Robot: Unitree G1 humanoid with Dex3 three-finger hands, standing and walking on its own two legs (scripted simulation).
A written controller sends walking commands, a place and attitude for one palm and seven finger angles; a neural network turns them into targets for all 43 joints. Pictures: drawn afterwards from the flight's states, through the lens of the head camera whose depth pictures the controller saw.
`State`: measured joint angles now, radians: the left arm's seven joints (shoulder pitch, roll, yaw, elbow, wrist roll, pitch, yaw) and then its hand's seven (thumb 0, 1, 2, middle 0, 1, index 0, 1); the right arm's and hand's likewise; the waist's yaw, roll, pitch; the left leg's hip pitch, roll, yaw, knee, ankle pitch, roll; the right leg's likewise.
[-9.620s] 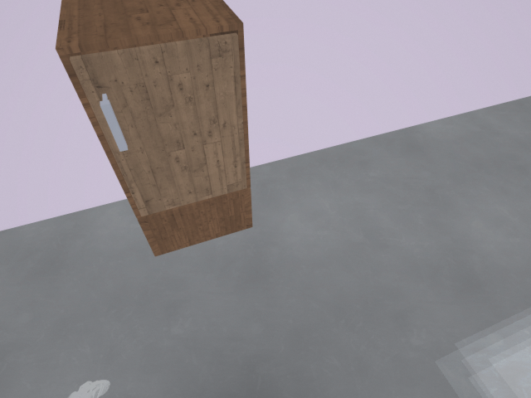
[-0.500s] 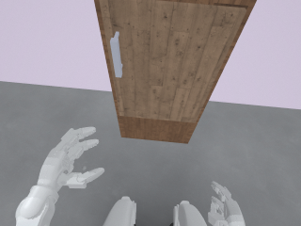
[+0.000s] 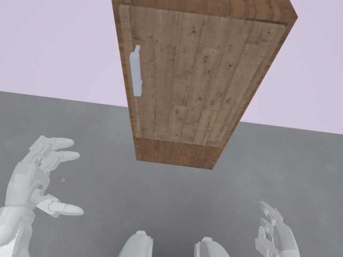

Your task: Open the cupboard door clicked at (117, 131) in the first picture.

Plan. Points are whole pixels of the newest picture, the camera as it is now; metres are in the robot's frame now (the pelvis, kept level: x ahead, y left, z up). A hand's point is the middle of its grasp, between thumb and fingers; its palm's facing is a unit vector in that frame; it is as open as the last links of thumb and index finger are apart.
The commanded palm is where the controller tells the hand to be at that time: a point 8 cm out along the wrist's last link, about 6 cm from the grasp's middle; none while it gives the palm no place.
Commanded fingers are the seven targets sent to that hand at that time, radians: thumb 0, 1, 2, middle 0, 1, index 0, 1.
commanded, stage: raise the hand with hooked fingers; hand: left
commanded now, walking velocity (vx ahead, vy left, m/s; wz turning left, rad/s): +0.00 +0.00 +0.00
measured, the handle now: (137, 71) +0.61 +0.14 +0.04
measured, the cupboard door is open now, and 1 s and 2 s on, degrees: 0 0 0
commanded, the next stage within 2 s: move the hooked fingers beside the handle in 0.82 s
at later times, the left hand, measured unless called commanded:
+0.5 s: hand (68, 160) +0.30 +0.25 +0.05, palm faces -0.08 -1.00 -0.04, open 14.0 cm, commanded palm +0.28 +0.30 +0.06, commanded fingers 0.00 -0.50 0.30 -0.30 -1.20 -0.30 -1.20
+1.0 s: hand (60, 161) +0.30 +0.26 +0.05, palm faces -0.03 -1.00 -0.04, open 14.0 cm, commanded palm +0.28 +0.30 +0.06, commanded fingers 0.00 -0.50 0.30 -0.30 -1.20 -0.30 -1.20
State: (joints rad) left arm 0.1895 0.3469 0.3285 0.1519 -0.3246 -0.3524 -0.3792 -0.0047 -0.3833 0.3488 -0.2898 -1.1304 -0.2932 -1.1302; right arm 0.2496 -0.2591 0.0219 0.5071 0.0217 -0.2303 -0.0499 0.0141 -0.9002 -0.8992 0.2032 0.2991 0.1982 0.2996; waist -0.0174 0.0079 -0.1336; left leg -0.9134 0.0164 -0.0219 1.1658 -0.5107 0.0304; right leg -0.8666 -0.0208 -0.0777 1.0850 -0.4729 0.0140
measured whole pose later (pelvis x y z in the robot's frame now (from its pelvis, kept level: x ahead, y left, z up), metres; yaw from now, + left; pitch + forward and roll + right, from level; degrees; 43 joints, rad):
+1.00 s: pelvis +0.01 -0.01 +0.00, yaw +0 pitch +16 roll -3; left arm -0.03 0.42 0.44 0.45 -0.37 -0.35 -0.56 -0.01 -0.50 0.30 -0.30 -1.20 -0.30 -1.20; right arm 0.27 -0.28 0.04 0.53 0.03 -0.20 -0.06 0.01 -0.90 -0.90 0.20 0.30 0.20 0.30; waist -0.02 0.02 -0.12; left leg -0.91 0.03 -0.02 1.15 -0.51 0.02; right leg -0.88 -0.01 -0.07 1.08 -0.48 0.00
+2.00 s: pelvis +0.00 -0.02 -0.01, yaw -2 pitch +22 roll -3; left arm -0.74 0.55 0.45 1.06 -0.16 -0.39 -0.45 -0.01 -0.50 0.30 -0.30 -1.20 -0.30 -1.20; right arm 0.32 -0.28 0.03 0.62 0.01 -0.04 -0.03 0.01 -0.90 -0.90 0.20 0.30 0.20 0.30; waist -0.13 0.01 -0.12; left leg -1.08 0.04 -0.01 1.20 -0.52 0.01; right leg -1.06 0.01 -0.06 1.14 -0.48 -0.01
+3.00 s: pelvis +0.02 +0.00 -0.02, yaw -4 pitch +29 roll -6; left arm -0.99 0.69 0.48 1.17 -0.06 -0.32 -0.38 -0.01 -0.50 0.30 -0.29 -1.20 -0.30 -1.20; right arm 0.39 -0.26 0.06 0.61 -0.03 0.09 0.02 0.00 -0.90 -0.90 0.21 0.30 0.20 0.30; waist -0.22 0.04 -0.11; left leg -1.19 0.06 -0.02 1.23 -0.54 0.03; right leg -1.14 0.02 -0.07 1.11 -0.47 0.02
